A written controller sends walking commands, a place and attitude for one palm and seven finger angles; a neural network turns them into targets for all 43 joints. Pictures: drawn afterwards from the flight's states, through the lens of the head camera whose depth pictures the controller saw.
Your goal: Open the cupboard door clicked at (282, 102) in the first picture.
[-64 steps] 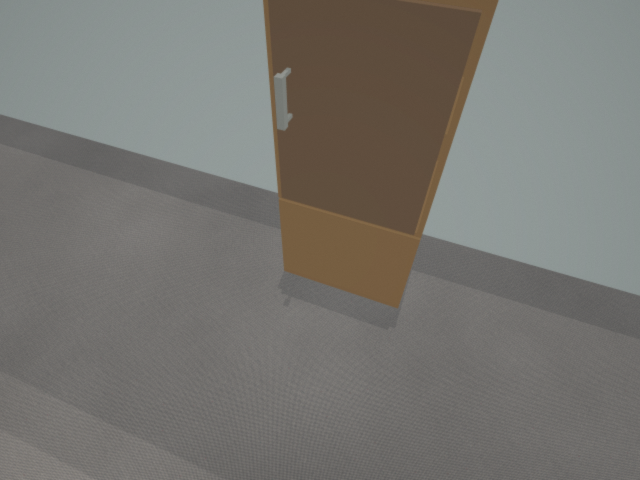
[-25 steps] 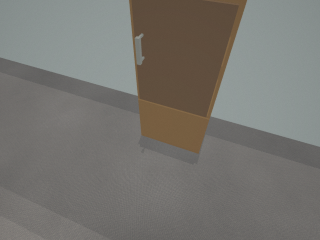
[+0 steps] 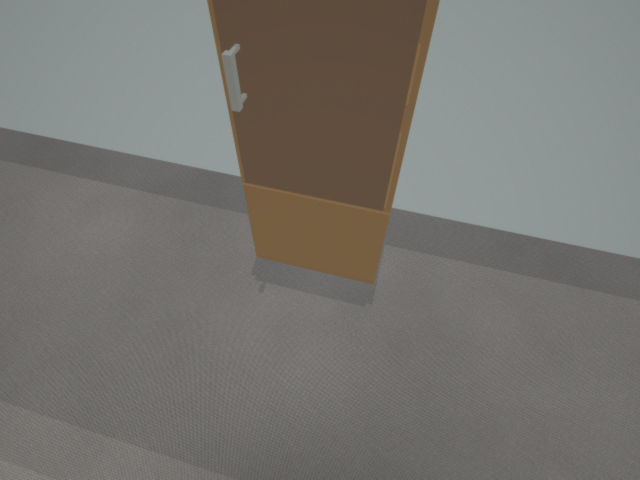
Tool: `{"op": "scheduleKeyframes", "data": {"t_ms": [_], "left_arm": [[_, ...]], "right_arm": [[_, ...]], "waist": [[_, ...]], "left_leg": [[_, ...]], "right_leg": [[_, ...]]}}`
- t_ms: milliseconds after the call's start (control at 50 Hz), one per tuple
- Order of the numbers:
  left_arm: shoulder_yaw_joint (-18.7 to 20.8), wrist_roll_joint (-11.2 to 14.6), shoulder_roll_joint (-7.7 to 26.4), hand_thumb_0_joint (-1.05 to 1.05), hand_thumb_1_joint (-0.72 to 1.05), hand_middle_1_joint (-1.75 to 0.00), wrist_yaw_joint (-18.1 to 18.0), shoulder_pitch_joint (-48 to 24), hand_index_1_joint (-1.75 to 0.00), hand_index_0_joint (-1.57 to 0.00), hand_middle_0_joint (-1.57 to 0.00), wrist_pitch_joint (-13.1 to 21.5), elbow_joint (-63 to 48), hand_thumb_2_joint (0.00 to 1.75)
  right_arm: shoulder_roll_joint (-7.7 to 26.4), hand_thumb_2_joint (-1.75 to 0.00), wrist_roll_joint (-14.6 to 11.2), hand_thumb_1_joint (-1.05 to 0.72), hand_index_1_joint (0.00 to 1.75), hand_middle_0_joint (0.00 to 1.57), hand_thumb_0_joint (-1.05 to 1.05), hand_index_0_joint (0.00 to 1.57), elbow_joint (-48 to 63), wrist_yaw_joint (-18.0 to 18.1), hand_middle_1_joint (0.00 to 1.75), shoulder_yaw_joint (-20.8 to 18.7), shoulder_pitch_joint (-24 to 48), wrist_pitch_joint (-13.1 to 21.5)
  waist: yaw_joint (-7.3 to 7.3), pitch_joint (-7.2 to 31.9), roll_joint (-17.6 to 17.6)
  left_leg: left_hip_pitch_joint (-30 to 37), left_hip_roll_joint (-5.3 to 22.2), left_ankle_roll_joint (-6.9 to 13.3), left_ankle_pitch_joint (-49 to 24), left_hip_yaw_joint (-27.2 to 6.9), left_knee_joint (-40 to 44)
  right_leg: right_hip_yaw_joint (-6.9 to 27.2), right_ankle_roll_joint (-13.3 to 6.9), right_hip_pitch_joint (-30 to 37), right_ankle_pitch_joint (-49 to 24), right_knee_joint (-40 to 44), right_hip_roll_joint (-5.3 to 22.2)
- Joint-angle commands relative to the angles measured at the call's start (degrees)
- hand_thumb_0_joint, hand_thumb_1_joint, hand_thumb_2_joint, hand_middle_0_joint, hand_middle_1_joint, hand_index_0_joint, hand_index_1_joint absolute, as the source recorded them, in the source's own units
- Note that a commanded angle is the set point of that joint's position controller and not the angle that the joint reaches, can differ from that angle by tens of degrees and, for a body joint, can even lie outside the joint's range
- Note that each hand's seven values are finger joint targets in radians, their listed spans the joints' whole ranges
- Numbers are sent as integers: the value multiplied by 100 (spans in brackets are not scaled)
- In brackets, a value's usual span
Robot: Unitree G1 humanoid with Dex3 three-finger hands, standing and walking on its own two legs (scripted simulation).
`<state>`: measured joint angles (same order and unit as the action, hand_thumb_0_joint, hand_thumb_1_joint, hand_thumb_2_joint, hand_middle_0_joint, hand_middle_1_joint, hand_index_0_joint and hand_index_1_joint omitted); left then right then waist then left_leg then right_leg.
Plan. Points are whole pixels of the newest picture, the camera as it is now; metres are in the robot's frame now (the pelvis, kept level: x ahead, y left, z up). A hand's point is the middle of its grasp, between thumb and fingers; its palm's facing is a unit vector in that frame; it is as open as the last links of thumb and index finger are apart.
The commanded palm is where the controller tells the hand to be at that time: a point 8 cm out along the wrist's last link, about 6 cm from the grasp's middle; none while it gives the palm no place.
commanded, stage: turn to face it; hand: left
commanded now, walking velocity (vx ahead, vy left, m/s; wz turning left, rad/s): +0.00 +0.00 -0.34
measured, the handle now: (236, 78) +0.90 +0.25 +0.01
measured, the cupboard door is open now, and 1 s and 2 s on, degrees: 0 0 0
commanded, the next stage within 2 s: take the last steps up to it in 0.34 s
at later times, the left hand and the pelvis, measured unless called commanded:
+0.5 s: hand out of the picture +0.02 +0.16 -0.16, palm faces -0.05 -0.97 -0.25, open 7.4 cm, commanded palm none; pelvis -0.02 -0.02 +0.01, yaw -8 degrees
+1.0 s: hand (169, 479) +0.14 +0.22 -0.16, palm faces -0.09 -0.98 -0.20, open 7.4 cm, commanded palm none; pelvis +0.08 +0.04 +0.01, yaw -7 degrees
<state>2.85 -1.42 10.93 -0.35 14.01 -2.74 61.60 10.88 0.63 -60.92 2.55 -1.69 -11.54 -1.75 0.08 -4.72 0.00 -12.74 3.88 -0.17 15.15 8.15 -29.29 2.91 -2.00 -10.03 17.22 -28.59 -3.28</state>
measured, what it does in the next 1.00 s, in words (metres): steps on the spot: left foot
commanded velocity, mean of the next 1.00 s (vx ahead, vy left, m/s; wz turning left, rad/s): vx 0.17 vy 0.09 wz -0.08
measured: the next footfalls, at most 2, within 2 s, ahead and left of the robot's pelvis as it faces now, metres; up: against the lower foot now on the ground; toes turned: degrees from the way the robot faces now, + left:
left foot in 0.72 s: +0.06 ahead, +0.12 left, +0.00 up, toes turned -4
right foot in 1.14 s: +0.23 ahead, -0.09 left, +0.00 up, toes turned -13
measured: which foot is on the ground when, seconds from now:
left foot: down 0.00-0.20, up 0.22-0.70, down 0.72-1.00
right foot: down 0.00-0.74, up 0.76-1.00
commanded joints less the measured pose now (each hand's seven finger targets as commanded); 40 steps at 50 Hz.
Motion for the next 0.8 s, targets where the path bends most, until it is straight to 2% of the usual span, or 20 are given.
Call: {"op": "scheduleKeyframes", "data": {"t_ms": [0,80,120,140,160,180,200,220,280,320,420,520,580,620,660,680,700,720,740,780], "left_arm": [[215,-12,725,0,90,-30,-40,153,-30,-20,-20,75,-478,90],[237,-33,499,0,90,-30,10,290,-30,-20,-20,5,-593,90],[250,-49,454,0,90,-30,24,442,-30,-20,-20,-2,-601,90],[267,-55,447,0,90,-30,28,578,-30,-20,-20,8,-568,90],[290,-81,549,0,90,-30,18,766,-30,-20,-20,48,-523,90],[342,-153,1016,0,90,-30,-41,807,-30,-20,-20,126,-543,90],[355,-102,1263,0,90,-30,-91,867,-30,-20,-20,144,-544,90],[320,-62,1062,0,90,-30,-152,696,-30,-20,-20,141,-530,90],[293,-16,856,0,90,-30,-196,232,-30,-20,-20,200,-712,90],[299,-1,809,0,90,-30,-227,354,-30,-20,-20,243,-704,90],[316,-22,741,0,90,-30,-241,658,-30,-20,-20,246,-621,90],[235,-52,630,0,90,-30,-179,870,-30,-20,-20,383,-461,90],[272,-63,724,0,90,-30,-119,894,-30,-20,-20,425,-379,90],[293,-42,781,0,90,-30,-81,821,-30,-20,-20,422,-369,90],[290,0,700,0,90,-30,-53,587,-30,-20,-20,400,-421,90],[263,-6,579,0,90,-30,-26,468,-30,-20,-20,385,-485,90],[223,-13,338,0,90,-30,15,417,-30,-20,-20,368,-584,90],[168,-3,221,0,90,-30,20,194,-30,-20,-20,390,-741,90],[142,-66,218,0,90,-30,11,-173,-30,-20,-20,400,-851,90],[148,-97,270,0,90,-30,64,-62,-30,-20,-20,403,-745,90]], "right_arm": [[934,-90,28,-90,30,20,0,20,354,55,30,-272,-257,54],[1117,-90,77,-90,30,20,0,20,469,44,30,-331,-130,90],[1100,-90,91,-90,30,20,0,20,544,37,30,-336,5,87],[1084,-90,86,-90,30,20,0,20,581,32,30,-328,127,72],[969,-90,61,-90,30,20,0,20,640,23,30,-320,262,40],[596,-90,-7,-90,30,20,0,20,749,5,30,-291,228,6],[510,-90,-3,-90,30,20,0,20,892,-35,30,-260,380,-51],[579,-90,16,-90,30,20,0,20,763,-28,30,-284,312,-131],[532,-90,14,-90,30,20,0,20,575,-48,30,-286,-24,-95],[462,-90,21,-90,30,20,0,20,574,-51,30,-261,-13,-86],[415,-90,26,-90,30,20,0,20,647,-12,30,-219,181,-93],[336,-90,48,-90,30,20,0,20,614,-144,30,-139,109,66],[330,-90,49,-90,30,20,0,20,599,-204,30,-137,49,171],[326,-90,51,-90,30,20,0,20,516,-229,30,-139,-191,210],[363,-90,38,-90,30,20,0,20,344,-224,30,-138,-699,273],[507,-90,45,-90,30,20,0,20,213,-186,30,-169,-1087,296],[797,-90,95,-90,30,20,0,20,117,-144,30,-259,-1469,280],[1067,-90,143,-90,30,20,0,20,109,-103,30,-293,-1890,250],[910,-90,117,-90,30,20,0,20,132,-108,30,-240,-1861,228],[646,-90,87,-90,30,20,0,20,270,-108,30,-109,-1478,294]], "waist": [[-15,299,-436],[120,355,-1079],[210,416,-937],[310,376,-786],[419,256,-217],[376,243,1347],[459,166,1711],[305,107,1354],[20,353,623],[58,733,365],[171,770,575],[287,542,661],[318,276,827],[216,71,734],[-37,14,394],[-199,-62,-123],[-338,-219,-1135],[-515,-305,-1853],[-503,-728,-1400],[-219,-723,-785]], "left_leg": [[454,925,324,-562,-860,552],[129,1671,835,-484,-1350,1120],[-136,1696,863,-699,-1142,900],[-417,1522,726,-617,-928,610],[-759,1059,441,-238,-530,-61],[-1336,147,-16,941,91,-1355],[-1592,-317,-121,1948,-312,-2603],[-1590,-172,-75,1680,-893,-3170],[-1872,-150,-146,866,-1066,-3752],[-1849,-149,-217,702,-1045,-3612],[-1845,-157,-300,768,-1039,-3014],[-1409,-143,-211,915,-871,-1510],[-1100,-185,-106,964,-753,-746],[-541,-251,-45,672,-607,-159],[632,-288,25,272,-578,648],[1202,-106,157,646,-862,859],[1594,610,530,1626,-1953,1246],[1370,1558,1053,2802,-3157,2104],[809,1688,1298,2682,-3420,2371],[325,1312,1206,1828,-2906,2320]], "right_leg": [[478,-115,-871,-1357,-205,487],[-150,41,-916,441,-1488,209],[-248,64,-597,548,-1330,304],[-206,52,-285,148,-860,347],[216,-24,-85,-694,-108,514],[1845,-299,-22,-1357,874,1564],[2601,-707,-246,-2097,1362,2208],[2404,-682,-355,-2026,1380,2016],[1715,-708,197,-2734,938,1631],[1492,-646,696,-3242,777,1508],[1535,-663,1067,-3308,862,1460],[1869,-912,964,-810,1519,1529],[1940,-1025,653,53,1648,1656],[1757,-901,68,877,1658,1569],[1324,-602,-973,1627,1414,1263],[907,-413,-1611,1749,965,912],[328,-203,-2500,1691,-111,365],[-690,-38,-2807,1551,-1516,28],[-500,-94,-2911,1286,-2368,294],[-358,-93,-2712,716,-3161,589]]}}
